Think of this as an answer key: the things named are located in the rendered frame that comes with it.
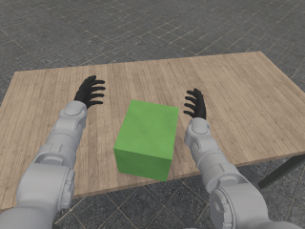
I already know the left robot forearm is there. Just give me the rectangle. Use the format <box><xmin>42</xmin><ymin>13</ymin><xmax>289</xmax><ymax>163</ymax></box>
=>
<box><xmin>16</xmin><ymin>100</ymin><xmax>88</xmax><ymax>203</ymax></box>

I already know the table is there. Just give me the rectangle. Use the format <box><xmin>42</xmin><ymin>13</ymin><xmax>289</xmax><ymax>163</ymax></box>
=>
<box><xmin>0</xmin><ymin>51</ymin><xmax>305</xmax><ymax>229</ymax></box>

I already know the left robot hand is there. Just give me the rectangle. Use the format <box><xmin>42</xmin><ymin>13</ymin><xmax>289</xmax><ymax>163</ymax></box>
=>
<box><xmin>73</xmin><ymin>75</ymin><xmax>106</xmax><ymax>110</ymax></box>

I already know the right robot forearm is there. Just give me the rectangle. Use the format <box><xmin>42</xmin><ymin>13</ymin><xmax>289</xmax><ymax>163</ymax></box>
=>
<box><xmin>184</xmin><ymin>117</ymin><xmax>269</xmax><ymax>216</ymax></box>

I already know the robot left upper arm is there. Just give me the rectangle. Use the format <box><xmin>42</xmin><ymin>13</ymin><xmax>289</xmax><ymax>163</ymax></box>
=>
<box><xmin>0</xmin><ymin>162</ymin><xmax>75</xmax><ymax>229</ymax></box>

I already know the carton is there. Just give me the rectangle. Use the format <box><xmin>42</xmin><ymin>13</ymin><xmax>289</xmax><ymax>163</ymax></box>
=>
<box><xmin>113</xmin><ymin>99</ymin><xmax>179</xmax><ymax>182</ymax></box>

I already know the robot right upper arm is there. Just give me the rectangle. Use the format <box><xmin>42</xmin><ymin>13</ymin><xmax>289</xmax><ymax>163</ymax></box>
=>
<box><xmin>209</xmin><ymin>182</ymin><xmax>303</xmax><ymax>229</ymax></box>

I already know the right robot hand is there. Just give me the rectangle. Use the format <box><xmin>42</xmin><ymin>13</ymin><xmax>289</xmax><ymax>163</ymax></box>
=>
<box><xmin>183</xmin><ymin>88</ymin><xmax>207</xmax><ymax>120</ymax></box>

